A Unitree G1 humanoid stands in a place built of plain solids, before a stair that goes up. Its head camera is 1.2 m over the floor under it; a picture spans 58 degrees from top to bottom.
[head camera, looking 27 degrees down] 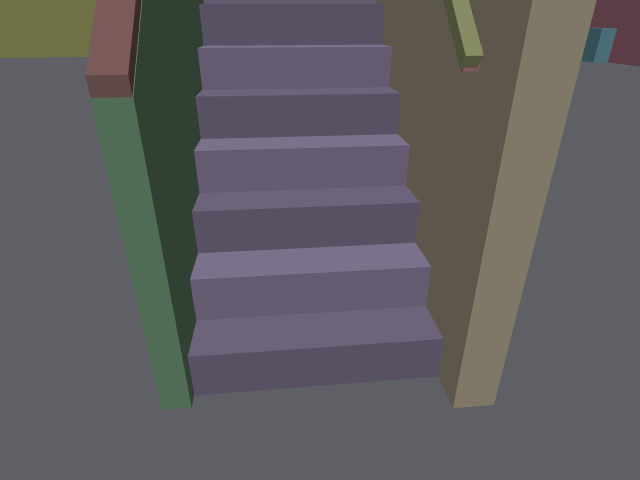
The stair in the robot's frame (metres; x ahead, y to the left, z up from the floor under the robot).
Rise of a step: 0.18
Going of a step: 0.20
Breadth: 0.90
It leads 6 degrees to the left of straight ahead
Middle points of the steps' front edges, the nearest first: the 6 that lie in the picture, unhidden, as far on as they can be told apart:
1.18 0.00 0.18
1.37 0.02 0.36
1.58 0.04 0.54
1.78 0.07 0.72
1.98 0.09 0.91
2.18 0.11 1.09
